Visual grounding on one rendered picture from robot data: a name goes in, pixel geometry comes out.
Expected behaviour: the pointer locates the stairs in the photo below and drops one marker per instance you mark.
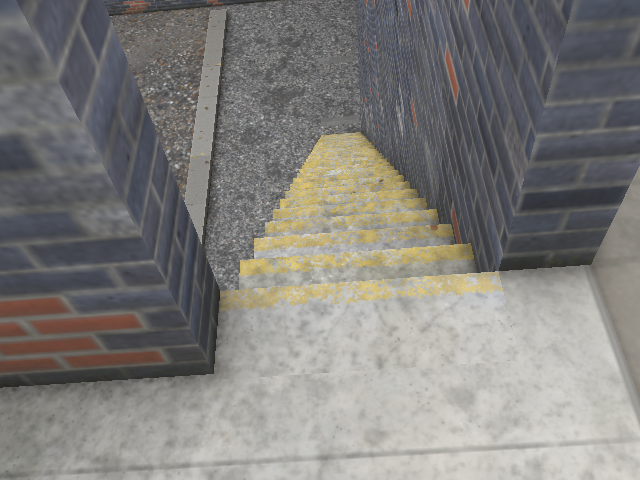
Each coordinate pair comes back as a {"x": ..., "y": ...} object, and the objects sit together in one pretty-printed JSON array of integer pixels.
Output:
[{"x": 349, "y": 216}]

